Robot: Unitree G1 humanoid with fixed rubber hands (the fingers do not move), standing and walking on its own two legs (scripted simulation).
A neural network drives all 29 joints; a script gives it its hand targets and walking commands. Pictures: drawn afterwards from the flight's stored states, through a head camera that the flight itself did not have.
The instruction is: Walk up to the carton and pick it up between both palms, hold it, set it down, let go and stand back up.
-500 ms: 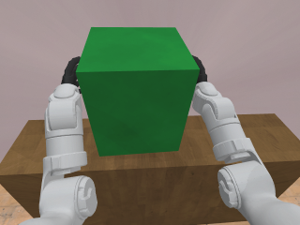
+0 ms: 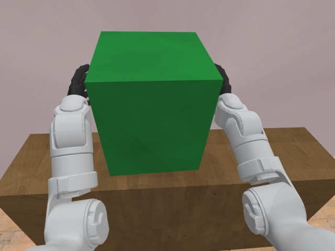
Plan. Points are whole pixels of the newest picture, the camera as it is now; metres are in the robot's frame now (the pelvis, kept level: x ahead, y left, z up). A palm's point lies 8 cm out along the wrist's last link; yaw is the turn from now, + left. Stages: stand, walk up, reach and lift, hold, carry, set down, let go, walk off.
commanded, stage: hold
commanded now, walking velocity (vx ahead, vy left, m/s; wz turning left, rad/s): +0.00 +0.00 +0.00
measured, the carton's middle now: (152, 104) +0.40 +0.00 +0.20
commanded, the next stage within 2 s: none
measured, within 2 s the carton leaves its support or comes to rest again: neither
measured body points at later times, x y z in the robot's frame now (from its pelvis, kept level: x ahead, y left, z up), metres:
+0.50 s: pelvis +0.00 +0.00 +0.00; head -0.07 +0.02 +0.44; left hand +0.38 +0.17 +0.25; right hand +0.38 -0.15 +0.25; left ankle +0.02 +0.12 -0.75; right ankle +0.01 -0.11 -0.75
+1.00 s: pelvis +0.00 +0.00 +0.00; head -0.07 +0.02 +0.44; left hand +0.38 +0.17 +0.25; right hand +0.38 -0.15 +0.25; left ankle +0.02 +0.12 -0.75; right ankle +0.01 -0.11 -0.75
